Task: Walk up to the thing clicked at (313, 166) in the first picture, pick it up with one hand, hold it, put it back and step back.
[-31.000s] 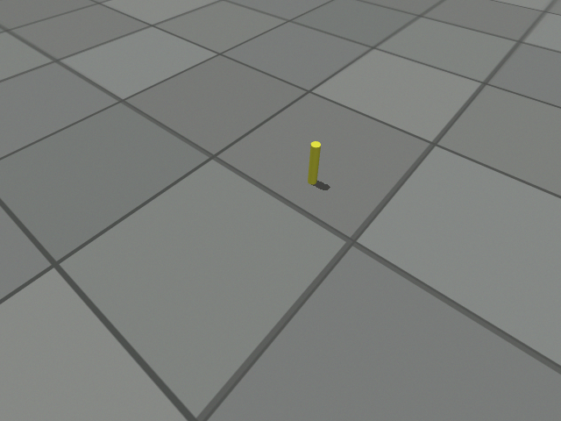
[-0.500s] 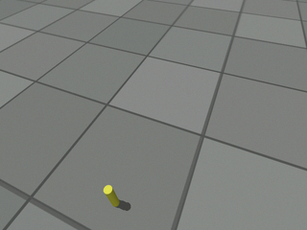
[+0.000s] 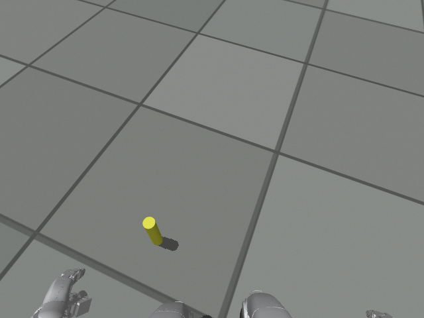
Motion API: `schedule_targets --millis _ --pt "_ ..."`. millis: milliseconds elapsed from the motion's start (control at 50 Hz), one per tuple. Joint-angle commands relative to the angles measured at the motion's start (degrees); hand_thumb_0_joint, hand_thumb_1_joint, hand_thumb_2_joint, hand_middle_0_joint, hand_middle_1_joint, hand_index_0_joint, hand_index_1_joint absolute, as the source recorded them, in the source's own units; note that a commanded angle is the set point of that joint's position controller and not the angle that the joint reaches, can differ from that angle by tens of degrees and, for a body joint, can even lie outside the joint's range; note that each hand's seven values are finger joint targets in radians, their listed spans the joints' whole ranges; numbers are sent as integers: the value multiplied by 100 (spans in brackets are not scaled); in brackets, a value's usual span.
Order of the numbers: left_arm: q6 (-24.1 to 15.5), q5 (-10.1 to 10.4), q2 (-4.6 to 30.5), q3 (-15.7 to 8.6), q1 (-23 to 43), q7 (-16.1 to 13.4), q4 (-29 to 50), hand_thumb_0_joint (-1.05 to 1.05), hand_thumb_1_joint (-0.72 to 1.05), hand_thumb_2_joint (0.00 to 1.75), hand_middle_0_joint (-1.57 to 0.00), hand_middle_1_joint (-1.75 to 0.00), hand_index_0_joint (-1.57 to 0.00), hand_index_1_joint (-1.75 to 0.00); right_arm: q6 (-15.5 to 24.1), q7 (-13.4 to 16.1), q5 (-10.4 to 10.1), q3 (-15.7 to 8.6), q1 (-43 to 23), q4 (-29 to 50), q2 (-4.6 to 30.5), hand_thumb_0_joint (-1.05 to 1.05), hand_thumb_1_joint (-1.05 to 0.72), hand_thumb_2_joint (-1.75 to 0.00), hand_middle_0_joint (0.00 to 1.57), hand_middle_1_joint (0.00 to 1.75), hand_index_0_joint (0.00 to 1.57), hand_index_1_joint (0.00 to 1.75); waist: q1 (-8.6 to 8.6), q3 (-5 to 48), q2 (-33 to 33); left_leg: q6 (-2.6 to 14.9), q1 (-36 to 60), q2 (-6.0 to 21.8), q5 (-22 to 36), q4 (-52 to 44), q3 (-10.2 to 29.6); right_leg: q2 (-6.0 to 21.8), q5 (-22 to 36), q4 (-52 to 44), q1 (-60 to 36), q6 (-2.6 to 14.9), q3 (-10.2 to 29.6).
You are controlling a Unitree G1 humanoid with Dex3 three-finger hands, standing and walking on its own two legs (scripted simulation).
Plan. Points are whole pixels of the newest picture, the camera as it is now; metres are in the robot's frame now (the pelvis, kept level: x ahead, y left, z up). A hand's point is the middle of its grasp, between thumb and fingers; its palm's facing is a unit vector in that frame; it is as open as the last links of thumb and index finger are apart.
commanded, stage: step back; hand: left
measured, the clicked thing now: (153, 232) +0.44 +0.24 -0.63
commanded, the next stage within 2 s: none
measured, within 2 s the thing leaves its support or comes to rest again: neither
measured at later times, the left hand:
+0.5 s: hand out of the picture +0.02 +0.25 -0.14, palm faces -0.11 -0.91 -0.39, open 7.4 cm
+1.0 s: hand out of the picture -0.12 +0.27 -0.14, palm faces -0.06 -0.92 -0.38, open 7.4 cm
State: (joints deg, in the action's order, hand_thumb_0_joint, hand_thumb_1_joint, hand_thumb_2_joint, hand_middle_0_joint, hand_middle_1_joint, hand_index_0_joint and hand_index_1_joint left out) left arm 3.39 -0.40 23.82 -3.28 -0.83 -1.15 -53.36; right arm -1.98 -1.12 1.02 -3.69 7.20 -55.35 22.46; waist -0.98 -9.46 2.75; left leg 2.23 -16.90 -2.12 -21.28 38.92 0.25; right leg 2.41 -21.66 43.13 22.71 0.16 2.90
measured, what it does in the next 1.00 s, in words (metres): walks backwards: right foot, then left foot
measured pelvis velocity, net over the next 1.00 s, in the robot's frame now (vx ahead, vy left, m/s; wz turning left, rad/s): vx -0.24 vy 0.00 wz -0.08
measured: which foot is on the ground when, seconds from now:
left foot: down 0.00-0.44, up 0.46-0.72, down 0.74-1.00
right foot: up 0.00-0.38, down 0.40-0.74, up 0.76-1.00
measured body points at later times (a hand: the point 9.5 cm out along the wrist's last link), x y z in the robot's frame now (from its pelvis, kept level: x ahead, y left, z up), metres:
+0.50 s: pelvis -0.10 -0.01 +0.00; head -0.05 -0.02 +0.45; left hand +0.02 +0.30 -0.11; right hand -0.02 -0.32 -0.12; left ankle -0.05 +0.10 -0.68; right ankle -0.10 -0.12 -0.72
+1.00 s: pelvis -0.24 +0.00 +0.01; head -0.18 +0.02 +0.45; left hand -0.12 +0.32 -0.12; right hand -0.14 -0.31 -0.09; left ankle -0.17 +0.12 -0.72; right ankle -0.29 -0.15 -0.65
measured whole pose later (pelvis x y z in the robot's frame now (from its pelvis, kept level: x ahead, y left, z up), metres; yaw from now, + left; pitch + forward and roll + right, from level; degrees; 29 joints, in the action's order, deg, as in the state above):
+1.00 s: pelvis -0.24 +0.00 +0.01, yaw -4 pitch -2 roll -1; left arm 4.1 -0.6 23.6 -5.1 -10.2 -0.6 -46.6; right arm -0.6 0.8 1.6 -2.0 8.2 -46.5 20.6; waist 0.5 -10.0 2.2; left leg 1.2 -19.8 1.7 -12.9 34.8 0.5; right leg -5.0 -29.7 64.4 23.4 -1.3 8.3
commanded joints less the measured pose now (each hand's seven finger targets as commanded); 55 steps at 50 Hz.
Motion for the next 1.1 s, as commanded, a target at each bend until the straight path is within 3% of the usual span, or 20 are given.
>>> schedule_targets --millis 0,40,220,340,360,380,400,420,440,480,520,640,680,700,720,740,760,820,980,1080 --pt "-50 -16 840 -233 -102 -188 527 0 90 90 -20 -30 -20 -30 151 178 71 -435 133 537 1760 0 -90 -90 20 30 20 30 -91 1292 -1310 1089 838 2178 4281 -1594 2469 -834 -1468 2285 511 189 1072" --pt "-67 51 871 -205 -464 -169 452 0 90 90 -20 -30 -20 -30 167 271 106 -326 -272 710 1332 0 -90 -90 20 30 20 30 192 1207 -1038 936 1104 1581 4492 -1130 1443 -802 -863 2685 832 121 980" --pt "-153 -49 827 -341 -530 -64 884 0 90 90 -20 -30 -20 -30 180 344 39 -368 521 933 1311 0 -90 -90 20 30 20 30 -200 1327 -933 1246 1798 1753 4210 -908 1353 -593 -833 1333 584 -143 494" --pt "-211 -110 734 -397 -1287 31 634 0 90 90 -20 -30 -20 -30 101 282 1 -339 46 1160 1452 0 -90 -90 20 30 20 30 138 1481 -997 891 561 1642 2591 -741 1151 -382 203 -958 -983 91 -153" --pt "-233 -126 715 -410 -1505 27 559 0 90 90 -20 -30 -20 -30 79 264 -33 -314 -87 1155 1398 0 -90 -90 20 30 20 30 273 1499 -919 684 326 1519 2259 -579 1002 -376 783 -1523 -1309 199 -169" --pt "-269 -193 938 -468 -1567 21 594 0 90 90 -20 -30 -20 -30 70 242 -75 -264 -27 1162 1268 0 -90 -90 20 30 20 30 274 1479 -526 381 -267 1261 1641 -305 859 46 1003 -1733 -1603 388 523" --pt "-262 -165 1421 -586 -1258 41 734 0 90 90 -20 -30 -20 -30 68 227 -115 -230 -188 1231 1012 0 -90 -90 20 30 20 30 261 1069 626 -61 -1132 189 81 600 352 1013 1190 -2104 -1290 1109 2019" --pt "-271 -188 1790 -642 -928 48 947 0 90 90 -20 -30 -20 -30 25 292 -106 -266 -282 1157 1046 0 -90 -90 20 30 20 30 405 808 1325 -204 -905 -340 -1468 2138 311 2039 1435 -2556 -288 1926 3034" --pt "-316 -198 1594 -606 -667 30 1123 0 90 90 -20 -30 -20 -30 1 295 -83 -287 -75 1066 1153 0 -90 -90 20 30 20 30 250 645 927 -228 -850 -266 -1456 2877 870 2053 1850 -2478 -91 1933 2951" --pt "-320 -113 1160 -485 -310 -32 1203 0 90 90 -20 -30 -20 -30 38 283 -164 -233 323 867 1097 0 -90 -90 20 30 20 30 -31 667 364 -242 -987 -487 -880 3128 949 1285 2874 -1967 -454 1487 1606" --pt "-296 -146 1026 -481 -320 -52 1289 0 90 90 -20 -30 -20 -30 92 305 -146 -168 408 859 1088 0 -90 -90 20 30 20 30 64 775 483 -296 -942 -463 -742 3002 749 991 2961 -1777 -685 1288 1120" --pt "-193 -150 1064 -452 -812 -61 1358 0 90 90 -20 -30 -20 -30 161 285 -56 -141 512 982 973 0 -90 -90 20 30 20 30 282 1292 843 -240 -735 34 -671 82 228 1071 3412 -1154 -2061 1189 1096" --pt "-118 -55 1107 -422 -630 -8 1435 0 90 90 -20 -30 -20 -30 223 265 11 -194 893 806 928 0 -90 -90 20 30 20 30 12 1392 557 -190 187 -17 855 -1611 -151 870 3066 -649 -1654 918 813" --pt "-69 -48 926 -350 -724 8 1474 0 90 90 -20 -30 -20 -30 258 267 94 -267 830 843 1099 0 -90 -90 20 30 20 30 83 1353 162 -102 661 336 1381 -1702 467 622 2172 -418 -918 611 737" --pt "-61 -31 708 -305 -927 31 1511 0 90 90 -20 -30 -20 -30 272 246 182 -394 659 948 1643 0 -90 -90 20 30 20 30 191 1330 -1152 387 1183 1625 1970 -1860 2225 -132 543 402 279 267 276" --pt "-74 -35 943 -423 -438 -67 1536 0 90 90 -20 -30 -20 -30 237 188 122 -481 467 1071 2175 0 -90 -90 20 30 20 30 -185 1134 -1792 1316 235 2499 2832 -2005 3091 -729 -1603 1515 306 55 275" --pt "-61 -115 1019 -465 -292 -110 1464 0 90 90 -20 -30 -20 -30 258 210 137 -481 389 1067 2011 0 -90 -90 20 30 20 30 -193 942 -1297 1499 -92 2548 2728 -1976 3094 -771 -1589 2353 269 83 863" --pt "-75 18 921 -471 -881 -60 1172 0 90 90 -20 -30 -20 -30 277 301 97 -291 -73 1148 1380 0 -90 -90 20 30 20 30 274 899 -806 1000 434 1664 3281 -1438 1478 -838 -740 3050 691 100 951" --pt "-135 -55 813 -454 -973 31 1188 0 90 90 -20 -30 -20 -30 204 314 86 -354 320 1304 1484 0 -90 -90 20 30 20 30 -85 1193 -1305 1288 974 1784 3002 -1121 1375 -483 -860 1153 195 -196 332" --pt "-210 -116 775 -498 -1950 89 619 0 90 90 -20 -30 -20 -30 26 255 19 -349 -43 1380 1534 0 -90 -90 20 30 20 30 304 1492 -1407 557 -214 1273 1340 -688 1056 -401 593 -1802 -1588 117 -322"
